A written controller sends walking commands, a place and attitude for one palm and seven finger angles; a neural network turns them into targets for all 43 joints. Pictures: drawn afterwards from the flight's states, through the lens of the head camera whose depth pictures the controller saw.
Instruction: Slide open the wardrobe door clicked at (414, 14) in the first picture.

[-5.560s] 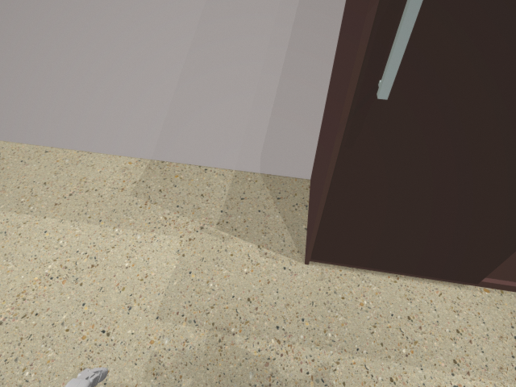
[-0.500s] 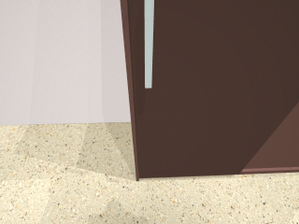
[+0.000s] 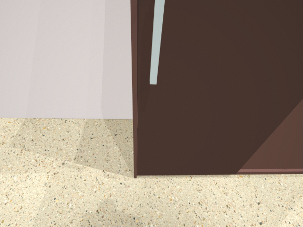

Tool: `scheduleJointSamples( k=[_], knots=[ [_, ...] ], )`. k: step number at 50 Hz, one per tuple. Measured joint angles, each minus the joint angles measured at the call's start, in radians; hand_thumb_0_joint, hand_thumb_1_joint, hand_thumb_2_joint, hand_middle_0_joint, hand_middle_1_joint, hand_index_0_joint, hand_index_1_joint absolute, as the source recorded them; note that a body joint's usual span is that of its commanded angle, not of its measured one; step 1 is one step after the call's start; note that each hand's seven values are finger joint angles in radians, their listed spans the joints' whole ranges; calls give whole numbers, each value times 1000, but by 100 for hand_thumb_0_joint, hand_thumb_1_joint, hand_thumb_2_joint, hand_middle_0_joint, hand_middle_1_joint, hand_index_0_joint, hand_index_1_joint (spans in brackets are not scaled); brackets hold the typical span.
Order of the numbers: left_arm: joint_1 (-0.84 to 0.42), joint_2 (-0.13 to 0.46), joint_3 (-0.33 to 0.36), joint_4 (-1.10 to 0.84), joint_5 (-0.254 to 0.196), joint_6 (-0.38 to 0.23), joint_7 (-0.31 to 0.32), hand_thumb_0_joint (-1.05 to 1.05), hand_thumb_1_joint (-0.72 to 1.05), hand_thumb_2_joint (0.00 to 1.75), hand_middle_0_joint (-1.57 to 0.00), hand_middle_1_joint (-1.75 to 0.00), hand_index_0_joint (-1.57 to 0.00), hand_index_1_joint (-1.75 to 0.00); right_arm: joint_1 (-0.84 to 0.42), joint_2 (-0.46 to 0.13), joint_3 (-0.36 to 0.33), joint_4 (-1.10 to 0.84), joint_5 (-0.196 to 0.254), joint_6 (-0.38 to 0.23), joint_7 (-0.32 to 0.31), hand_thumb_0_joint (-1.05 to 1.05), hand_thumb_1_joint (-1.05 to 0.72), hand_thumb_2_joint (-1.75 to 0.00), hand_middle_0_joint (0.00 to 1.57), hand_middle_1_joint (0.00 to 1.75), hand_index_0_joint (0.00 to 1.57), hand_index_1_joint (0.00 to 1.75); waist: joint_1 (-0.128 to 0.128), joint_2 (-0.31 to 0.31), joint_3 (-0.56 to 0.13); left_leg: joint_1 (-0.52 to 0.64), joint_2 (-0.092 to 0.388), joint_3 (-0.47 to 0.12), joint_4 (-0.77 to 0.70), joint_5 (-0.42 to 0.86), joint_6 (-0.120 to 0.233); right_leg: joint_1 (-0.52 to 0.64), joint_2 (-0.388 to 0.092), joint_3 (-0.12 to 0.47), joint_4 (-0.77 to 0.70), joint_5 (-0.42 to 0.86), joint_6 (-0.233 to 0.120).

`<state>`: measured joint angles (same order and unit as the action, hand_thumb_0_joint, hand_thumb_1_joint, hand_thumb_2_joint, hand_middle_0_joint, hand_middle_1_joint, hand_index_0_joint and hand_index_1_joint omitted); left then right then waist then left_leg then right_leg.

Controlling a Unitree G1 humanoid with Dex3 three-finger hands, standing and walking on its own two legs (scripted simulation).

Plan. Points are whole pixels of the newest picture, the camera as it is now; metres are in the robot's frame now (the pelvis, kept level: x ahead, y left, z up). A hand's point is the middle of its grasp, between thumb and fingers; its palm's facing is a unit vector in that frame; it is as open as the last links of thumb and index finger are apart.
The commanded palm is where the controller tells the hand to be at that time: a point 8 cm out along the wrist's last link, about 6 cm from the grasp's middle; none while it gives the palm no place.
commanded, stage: look again from close up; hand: left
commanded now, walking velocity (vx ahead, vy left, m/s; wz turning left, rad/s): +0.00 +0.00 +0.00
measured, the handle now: (156, 31) +0.56 +0.04 +0.26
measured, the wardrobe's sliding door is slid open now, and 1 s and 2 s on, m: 0.00 0.00 0.00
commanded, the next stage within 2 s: shuffle to correct the standing spot in 0.98 s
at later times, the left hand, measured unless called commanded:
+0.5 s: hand out of the picture -0.02 +0.15 -0.18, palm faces +0.05 -0.99 -0.14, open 7.3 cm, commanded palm none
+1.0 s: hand out of the picture -0.01 +0.15 -0.18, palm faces +0.05 -0.99 -0.14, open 7.3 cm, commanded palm none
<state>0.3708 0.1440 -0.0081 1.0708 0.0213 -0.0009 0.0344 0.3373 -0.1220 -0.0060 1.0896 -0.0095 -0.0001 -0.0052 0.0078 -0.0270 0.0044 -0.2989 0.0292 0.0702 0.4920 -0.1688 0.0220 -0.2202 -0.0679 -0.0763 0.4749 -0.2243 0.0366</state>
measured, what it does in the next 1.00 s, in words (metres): stands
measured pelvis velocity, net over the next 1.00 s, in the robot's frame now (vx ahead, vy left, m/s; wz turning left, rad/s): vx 0.02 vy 0.00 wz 0.00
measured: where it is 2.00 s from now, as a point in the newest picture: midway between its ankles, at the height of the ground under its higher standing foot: outside the picture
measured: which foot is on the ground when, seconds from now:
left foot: down 0.00-1.00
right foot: down 0.00-1.00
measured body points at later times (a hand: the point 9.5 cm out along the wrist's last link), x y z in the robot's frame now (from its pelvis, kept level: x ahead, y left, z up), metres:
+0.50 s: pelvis +0.01 +0.00 +0.00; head +0.00 +0.02 +0.45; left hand -0.02 +0.21 -0.16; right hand +0.00 -0.22 -0.15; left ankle +0.06 +0.10 -0.74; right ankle +0.02 -0.15 -0.74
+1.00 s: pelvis +0.02 +0.00 +0.00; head +0.02 +0.01 +0.45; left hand -0.01 +0.20 -0.16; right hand +0.00 -0.21 -0.15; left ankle +0.06 +0.10 -0.74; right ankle +0.02 -0.15 -0.74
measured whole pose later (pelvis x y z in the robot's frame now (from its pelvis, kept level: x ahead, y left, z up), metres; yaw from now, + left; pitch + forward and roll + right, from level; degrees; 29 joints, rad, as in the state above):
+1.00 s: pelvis +0.02 +0.00 +0.00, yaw +0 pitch -1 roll +0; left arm 0.35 0.12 0.00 1.09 0.02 -0.01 0.04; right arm 0.31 -0.12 -0.01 1.12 -0.01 -0.01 -0.02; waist 0.01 -0.02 0.02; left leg -0.26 0.02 0.07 0.45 -0.17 0.02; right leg -0.19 -0.07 -0.08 0.44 -0.23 0.04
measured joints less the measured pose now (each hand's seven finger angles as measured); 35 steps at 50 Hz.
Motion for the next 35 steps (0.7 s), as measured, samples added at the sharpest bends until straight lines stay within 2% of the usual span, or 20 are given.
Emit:
scheduleJointSamples(
  k=[35],
  knots=[
    [-16,-19,6,17,1,-9,3,0,91,90,-20,-30,-20,-30,-28,0,-3,25,0,-7,-7,2,-92,-90,20,29,19,30,2,5,14,25,-7,2,-39,9,-1,20,-5,2,-31,5,4]
  ],
)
